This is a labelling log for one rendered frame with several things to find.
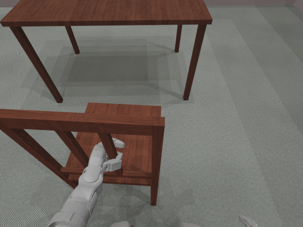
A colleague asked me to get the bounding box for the right robot hand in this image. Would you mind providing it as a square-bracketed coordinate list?
[239, 215, 258, 227]

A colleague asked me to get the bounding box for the left robot hand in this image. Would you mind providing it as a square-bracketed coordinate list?
[88, 138, 125, 173]

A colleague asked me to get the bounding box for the robot left forearm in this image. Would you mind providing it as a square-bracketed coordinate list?
[46, 165, 104, 227]

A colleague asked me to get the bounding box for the chair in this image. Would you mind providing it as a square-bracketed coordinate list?
[0, 103, 165, 206]

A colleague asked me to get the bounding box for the table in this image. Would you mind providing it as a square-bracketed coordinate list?
[0, 0, 213, 103]

